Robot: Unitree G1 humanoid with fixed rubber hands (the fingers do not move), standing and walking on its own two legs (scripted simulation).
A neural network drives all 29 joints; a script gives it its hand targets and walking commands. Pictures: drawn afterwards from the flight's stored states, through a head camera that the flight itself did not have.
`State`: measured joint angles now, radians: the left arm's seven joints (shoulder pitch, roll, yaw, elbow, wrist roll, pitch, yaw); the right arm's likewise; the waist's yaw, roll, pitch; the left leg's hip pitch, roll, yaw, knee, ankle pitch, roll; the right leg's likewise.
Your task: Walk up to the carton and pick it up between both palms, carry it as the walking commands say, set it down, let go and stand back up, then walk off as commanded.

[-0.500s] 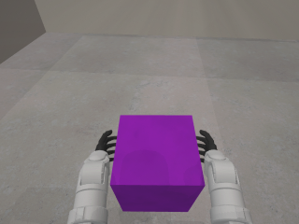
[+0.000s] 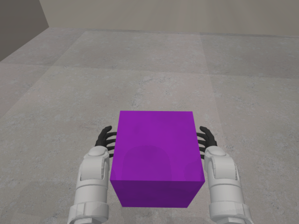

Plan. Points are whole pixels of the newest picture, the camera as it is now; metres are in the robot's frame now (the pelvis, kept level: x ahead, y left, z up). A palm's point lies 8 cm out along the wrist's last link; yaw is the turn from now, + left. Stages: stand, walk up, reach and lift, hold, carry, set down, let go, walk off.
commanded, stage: reach and lift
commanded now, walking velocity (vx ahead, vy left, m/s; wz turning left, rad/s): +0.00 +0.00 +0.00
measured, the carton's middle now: (155, 161) +0.30 +0.00 -0.03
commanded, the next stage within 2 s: hold in 0.44 s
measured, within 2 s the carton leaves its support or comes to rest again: neither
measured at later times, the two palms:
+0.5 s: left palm (101, 153) +0.29 +0.15 +0.05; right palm (211, 153) +0.29 -0.15 +0.04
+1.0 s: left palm (100, 155) +0.28 +0.15 +0.05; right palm (211, 155) +0.28 -0.15 +0.04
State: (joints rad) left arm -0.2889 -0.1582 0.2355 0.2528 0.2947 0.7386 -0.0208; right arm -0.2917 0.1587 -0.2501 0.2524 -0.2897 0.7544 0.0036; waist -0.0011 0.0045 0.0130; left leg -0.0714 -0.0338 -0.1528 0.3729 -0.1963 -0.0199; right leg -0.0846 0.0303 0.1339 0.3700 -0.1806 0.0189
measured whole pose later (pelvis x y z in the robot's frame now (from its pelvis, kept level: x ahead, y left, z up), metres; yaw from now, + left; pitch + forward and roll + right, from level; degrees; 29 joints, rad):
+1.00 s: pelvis +0.00 +0.00 +0.00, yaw +0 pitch -7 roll +0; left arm -0.24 -0.15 0.19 0.21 0.28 0.77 -0.01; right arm -0.24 0.15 -0.21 0.21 -0.27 0.78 0.00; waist 0.00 0.00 0.02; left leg -0.06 -0.03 -0.15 0.38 -0.20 -0.02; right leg -0.06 0.03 0.12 0.38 -0.19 0.02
